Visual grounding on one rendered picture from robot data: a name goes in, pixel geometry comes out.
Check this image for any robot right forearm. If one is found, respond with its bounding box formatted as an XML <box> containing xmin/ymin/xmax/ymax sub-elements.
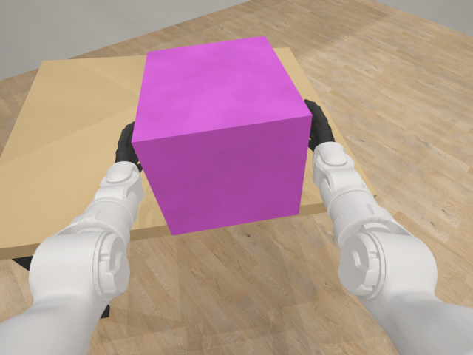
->
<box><xmin>313</xmin><ymin>142</ymin><xmax>438</xmax><ymax>285</ymax></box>

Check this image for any right robot hand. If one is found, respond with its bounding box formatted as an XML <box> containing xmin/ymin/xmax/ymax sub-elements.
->
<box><xmin>304</xmin><ymin>99</ymin><xmax>335</xmax><ymax>152</ymax></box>

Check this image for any left robot upper arm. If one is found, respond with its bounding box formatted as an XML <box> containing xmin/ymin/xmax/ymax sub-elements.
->
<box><xmin>0</xmin><ymin>231</ymin><xmax>130</xmax><ymax>355</ymax></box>

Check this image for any carton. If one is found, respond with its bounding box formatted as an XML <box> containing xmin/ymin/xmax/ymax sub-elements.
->
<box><xmin>132</xmin><ymin>35</ymin><xmax>313</xmax><ymax>236</ymax></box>

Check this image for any table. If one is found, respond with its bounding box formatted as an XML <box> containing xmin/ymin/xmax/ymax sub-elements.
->
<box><xmin>0</xmin><ymin>47</ymin><xmax>377</xmax><ymax>319</ymax></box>

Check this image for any right robot upper arm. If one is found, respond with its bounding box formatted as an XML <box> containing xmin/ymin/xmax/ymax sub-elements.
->
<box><xmin>338</xmin><ymin>230</ymin><xmax>473</xmax><ymax>355</ymax></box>

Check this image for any left robot hand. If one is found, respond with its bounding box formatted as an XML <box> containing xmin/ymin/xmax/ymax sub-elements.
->
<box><xmin>115</xmin><ymin>121</ymin><xmax>143</xmax><ymax>172</ymax></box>

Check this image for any robot left forearm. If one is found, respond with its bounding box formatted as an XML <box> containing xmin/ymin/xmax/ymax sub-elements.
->
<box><xmin>29</xmin><ymin>161</ymin><xmax>145</xmax><ymax>297</ymax></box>

